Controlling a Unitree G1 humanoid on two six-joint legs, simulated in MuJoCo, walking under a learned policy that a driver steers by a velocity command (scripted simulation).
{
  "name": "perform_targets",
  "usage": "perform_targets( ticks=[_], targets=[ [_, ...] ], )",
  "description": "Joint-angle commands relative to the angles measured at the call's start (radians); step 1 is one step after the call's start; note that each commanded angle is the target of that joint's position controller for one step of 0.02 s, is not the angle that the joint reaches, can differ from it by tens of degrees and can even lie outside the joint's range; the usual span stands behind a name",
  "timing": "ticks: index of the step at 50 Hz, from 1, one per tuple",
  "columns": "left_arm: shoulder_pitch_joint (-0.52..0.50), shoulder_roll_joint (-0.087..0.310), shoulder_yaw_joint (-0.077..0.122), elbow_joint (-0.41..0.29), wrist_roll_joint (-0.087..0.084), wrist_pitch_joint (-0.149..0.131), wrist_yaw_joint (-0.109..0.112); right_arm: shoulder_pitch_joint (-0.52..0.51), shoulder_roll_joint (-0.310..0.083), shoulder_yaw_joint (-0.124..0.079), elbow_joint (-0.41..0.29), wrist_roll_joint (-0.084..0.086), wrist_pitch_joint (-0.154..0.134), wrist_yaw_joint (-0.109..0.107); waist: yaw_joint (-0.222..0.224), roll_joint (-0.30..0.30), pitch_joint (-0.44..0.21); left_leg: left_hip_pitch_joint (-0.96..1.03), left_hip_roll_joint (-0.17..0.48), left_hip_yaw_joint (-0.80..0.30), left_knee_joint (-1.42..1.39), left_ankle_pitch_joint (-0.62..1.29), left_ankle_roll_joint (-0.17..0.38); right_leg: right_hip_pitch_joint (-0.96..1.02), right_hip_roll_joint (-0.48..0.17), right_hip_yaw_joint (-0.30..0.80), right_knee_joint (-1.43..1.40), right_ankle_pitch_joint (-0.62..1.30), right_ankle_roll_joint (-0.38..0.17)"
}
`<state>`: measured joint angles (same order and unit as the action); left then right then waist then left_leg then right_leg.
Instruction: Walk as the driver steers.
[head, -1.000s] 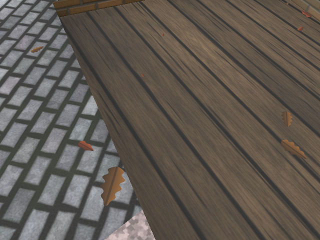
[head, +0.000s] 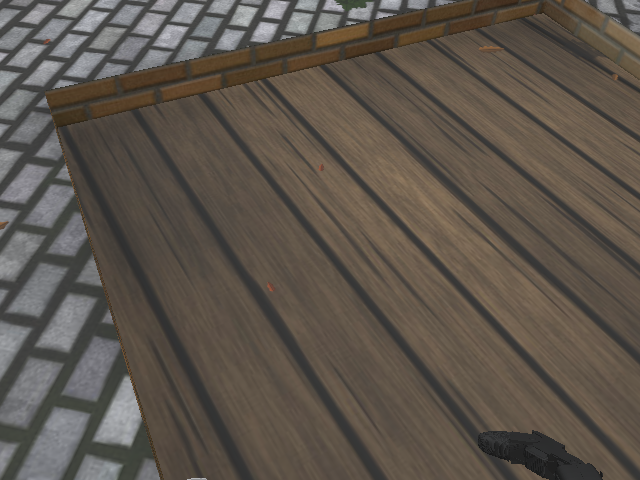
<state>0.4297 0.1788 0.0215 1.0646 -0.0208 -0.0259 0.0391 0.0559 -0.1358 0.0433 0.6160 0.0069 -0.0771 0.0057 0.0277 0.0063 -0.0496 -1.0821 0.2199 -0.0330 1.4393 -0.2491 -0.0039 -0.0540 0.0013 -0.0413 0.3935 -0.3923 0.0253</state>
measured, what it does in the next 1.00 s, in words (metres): walks ahead, turning left: right foot 0.14 m lower, then left foot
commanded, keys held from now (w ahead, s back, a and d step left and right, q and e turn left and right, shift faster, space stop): w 0.40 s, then w+q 0.60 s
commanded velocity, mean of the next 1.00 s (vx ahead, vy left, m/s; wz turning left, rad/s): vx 0.50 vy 0.00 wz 0.23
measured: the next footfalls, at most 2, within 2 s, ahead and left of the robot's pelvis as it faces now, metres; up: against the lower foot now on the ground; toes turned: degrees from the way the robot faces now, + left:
right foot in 0.48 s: +0.39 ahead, -0.08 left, +0.00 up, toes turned -3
left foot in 0.98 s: +0.71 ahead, +0.15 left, +0.00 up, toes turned +17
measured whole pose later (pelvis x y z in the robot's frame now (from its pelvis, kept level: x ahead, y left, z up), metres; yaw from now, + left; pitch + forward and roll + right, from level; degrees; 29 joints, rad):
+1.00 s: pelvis +0.59 +0.06 -0.02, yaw +16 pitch +2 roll +0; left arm 0.42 0.19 0.07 1.04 0.00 -0.07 0.04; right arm -0.06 -0.19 -0.08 0.77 0.02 -0.05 0.05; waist 0.04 0.02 0.03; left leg -0.51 -0.08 0.09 0.62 -0.14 0.15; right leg -0.01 -0.08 -0.19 0.84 -0.48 0.02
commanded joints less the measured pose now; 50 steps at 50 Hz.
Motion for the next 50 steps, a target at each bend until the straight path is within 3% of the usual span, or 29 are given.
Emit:
perform_targets(
  ticks=[1,2,3,4,5,6,7,9,11,13,17,19,21,23,24,25,26,27,28,29,30,31,36,41,45,47,48,49,50],
  targets=[
    [0.116,0.124,0.040,-0.040,-0.021,0.022,0.010,-0.176,-0.053,0.006,-0.140,0.009,-0.031,0.034,0.045,-0.040,0.146,0.001,-0.012,0.032,-0.244,-0.057,0.014,0.019,-0.266,0.205,-0.116,0.400,-0.199],
    [0.093,0.101,0.033,-0.056,-0.019,0.033,0.005,-0.137,-0.070,-0.005,-0.132,0.005,-0.043,0.041,0.012,-0.032,0.073,0.226,-0.068,0.047,-0.375,-0.057,0.038,-0.016,-0.223,0.163,-0.017,0.712,-0.165],
    [0.162,0.078,0.022,-0.031,-0.001,0.028,-0.010,-0.020,-0.115,-0.029,-0.112,0.001,-0.062,0.054,-0.029,-0.023,-0.103,0.545,-0.098,0.030,-0.379,-0.013,0.073,-0.071,-0.203,0.145,0.182,1.078,-0.136],
    [0.148,0.102,0.027,-0.022,0.005,0.017,-0.029,0.146,-0.148,-0.056,-0.071,0.009,-0.067,0.053,-0.107,-0.017,-0.276,0.890,-0.032,-0.139,-0.423,-0.106,0.119,-0.262,-0.195,0.124,0.402,1.193,-0.084],
    [0.027,0.166,0.050,-0.052,-0.003,0.002,-0.047,0.370,-0.221,-0.093,0.004,0.000,-0.057,0.035,-0.236,0.109,-0.394,1.128,0.041,-0.322,-0.603,-0.251,0.153,-0.419,-0.118,0.113,0.672,1.050,-0.032],
    [-0.138,0.169,0.063,-0.116,0.011,-0.011,-0.058,0.563,-0.260,-0.111,0.126,0.000,-0.055,0.027,-0.301,0.317,-0.405,1.264,0.071,-0.467,-0.772,-0.256,0.150,-0.615,-0.015,0.171,0.931,0.146,-0.025],
    [-0.258,0.164,0.080,-0.182,0.004,-0.011,-0.052,0.635,-0.255,-0.129,0.207,-0.003,-0.060,0.026,-0.309,0.403,-0.281,1.190,0.105,-0.544,-0.852,-0.316,0.136,-0.756,0.024,0.278,1.059,-0.026,-0.084],
    [-0.364,0.118,0.082,-0.243,-0.006,0.005,-0.036,0.426,-0.180,-0.132,0.211,-0.004,-0.061,0.030,-0.216,0.166,0.010,0.843,0.124,-0.453,-0.881,-0.389,0.117,-0.797,0.000,0.234,1.078,0.011,-0.160],
    [-0.243,0.058,0.065,-0.247,-0.015,0.028,-0.042,0.248,-0.048,-0.109,0.227,-0.004,-0.057,0.024,-0.056,0.023,0.081,0.600,0.106,-0.319,-0.807,-0.390,0.098,-0.674,-0.052,0.218,1.001,0.120,-0.188],
    [-0.175,0.041,0.057,-0.233,-0.020,0.044,-0.046,0.159,-0.005,-0.099,0.232,-0.004,-0.060,0.005,0.017,-0.013,0.106,0.477,0.092,-0.180,-0.771,-0.311,0.088,-0.587,-0.050,0.166,0.855,0.243,-0.163],
    [-0.179,0.080,0.065,-0.237,-0.007,0.052,-0.054,0.091,-0.156,-0.145,0.236,-0.013,-0.068,-0.037,0.084,0.090,0.077,0.334,0.039,0.055,-0.807,-0.271,0.066,-0.242,-0.036,-0.002,0.488,0.465,-0.051],
    [-0.176,0.096,0.070,-0.210,-0.014,0.047,-0.053,0.110,-0.161,-0.156,0.257,0.010,-0.076,-0.047,0.079,0.096,0.045,0.413,0.030,0.090,-0.738,-0.241,0.055,-0.144,-0.054,-0.037,0.372,0.519,-0.036],
    [-0.124,0.117,0.085,-0.171,0.010,0.046,-0.045,0.121,-0.141,-0.159,0.275,0.023,-0.071,-0.050,0.093,0.066,0.012,0.557,0.012,0.090,-0.545,-0.091,0.041,-0.094,-0.087,-0.044,0.187,0.574,-0.055],
    [0.121,0.106,0.095,-0.092,0.043,0.018,-0.049,0.074,-0.126,-0.157,0.281,0.025,-0.054,-0.052,0.248,-0.059,-0.017,0.557,-0.121,0.142,0.007,-0.142,0.048,0.098,-0.103,-0.059,-0.119,0.733,-0.135],
    [0.148,0.084,0.074,-0.058,0.069,-0.015,-0.054,0.080,-0.021,-0.139,0.259,0.025,-0.044,-0.051,0.214,-0.165,0.034,0.329,-0.213,0.049,0.356,-0.461,0.081,0.172,-0.141,0.053,-0.052,0.680,-0.151],
    [0.084,0.082,0.041,-0.084,0.095,-0.048,-0.062,0.218,0.085,-0.112,0.246,0.046,-0.059,-0.044,0.077,-0.248,0.029,0.158,-0.275,-0.153,0.528,-0.417,0.108,0.151,-0.196,0.137,0.244,1.133,-0.107],
    [0.108,0.114,0.049,-0.076,0.069,-0.049,-0.070,0.386,0.069,-0.114,0.259,0.047,-0.066,-0.025,-0.015,-0.283,-0.058,0.049,-0.260,-0.173,0.537,-0.277,0.102,0.206,-0.309,0.255,0.248,1.266,-0.112],
    [0.078,0.225,0.082,-0.072,0.042,-0.048,-0.076,0.384,0.011,-0.118,0.220,0.056,-0.063,-0.029,-0.048,-0.296,-0.119,-0.040,-0.218,-0.146,0.489,-0.183,0.073,0.205,-0.459,0.464,0.098,0.795,-0.232],
    [-0.053,0.079,0.043,-0.098,0.033,-0.054,-0.077,0.208,-0.067,-0.130,0.205,0.047,-0.047,-0.039,-0.030,-0.018,-0.047,-0.055,-0.156,-0.136,0.357,-0.040,0.083,0.085,-0.372,0.427,-0.010,0.388,-0.214],
    [-0.111,0.132,0.050,-0.103,0.050,-0.065,-0.061,0.194,-0.052,-0.121,0.183,0.054,-0.029,-0.044,-0.071,-0.148,-0.040,-0.026,-0.117,-0.142,0.319,0.004,0.057,-0.005,-0.465,0.541,-0.048,0.346,-0.255],
    [-0.150,0.085,0.036,-0.106,0.052,-0.089,-0.055,0.191,-0.120,-0.135,0.205,0.048,-0.015,-0.039,-0.082,-0.048,0.014,0.010,-0.092,-0.187,0.171,0.076,0.046,-0.068,-0.426,0.487,-0.030,0.452,-0.214],
    [-0.123,0.080,0.036,-0.080,0.054,-0.098,-0.041,0.149,-0.135,-0.142,0.197,0.036,0.000,-0.033,-0.072,-0.066,0.063,0.066,-0.086,-0.200,0.038,0.090,0.037,-0.151,-0.379,0.376,-0.049,0.447,-0.189],
    [0.014,0.101,0.049,-0.032,0.046,-0.096,0.017,-0.072,-0.067,-0.120,0.130,0.026,0.014,-0.001,0.003,-0.049,0.059,0.134,-0.123,-0.115,-0.391,0.184,0.057,-0.022,-0.308,0.126,-0.134,0.678,-0.145],
    [0.085,0.095,0.057,-0.019,0.026,-0.073,0.019,-0.241,-0.022,-0.106,0.099,0.032,0.024,0.044,0.063,-0.039,0.123,0.249,-0.179,0.072,-0.689,0.232,0.094,0.104,-0.256,-0.084,-0.181,0.702,-0.078],
    [0.057,0.156,0.075,-0.031,0.023,-0.057,0.020,-0.218,-0.066,-0.126,0.088,0.025,0.024,0.067,0.002,-0.141,0.088,0.463,-0.278,0.187,-0.782,0.138,0.144,0.189,-0.262,-0.184,-0.033,1.197,-0.076],
    [-0.007,0.204,0.089,-0.054,0.012,-0.050,0.017,-0.014,-0.149,-0.159,0.128,0.020,0.033,0.059,-0.116,-0.186,0.003,0.704,-0.313,0.179,-0.849,0.097,0.188,0.173,-0.269,-0.188,0.206,1.326,-0.083],
    [-0.054,0.208,0.091,-0.072,0.007,-0.053,0.011,0.163,-0.215,-0.190,0.178,0.014,0.041,0.046,-0.207,-0.155,-0.076,0.976,-0.315,0.126,-0.929,0.171,0.224,0.044,-0.229,-0.193,0.428,1.191,-0.059],
    [-0.073,0.128,0.075,-0.107,0.046,-0.065,0.000,0.266,-0.274,-0.206,0.217,0.011,0.047,0.028,-0.199,0.040,-0.155,1.307,-0.132,-0.184,-0.859,0.271,0.288,-0.318,-0.132,-0.159,0.788,0.345,-0.026],
    [-0.009,0.045,0.043,-0.172,0.026,-0.104,-0.022,0.250,-0.336,-0.202,0.191,-0.001,0.032,0.028,-0.096,0.182,-0.282,1.507,0.092,-0.759,-1.031,0.145,0.490,-0.625,0.051,0.048,1.087,-0.202,-0.003]
  ],
)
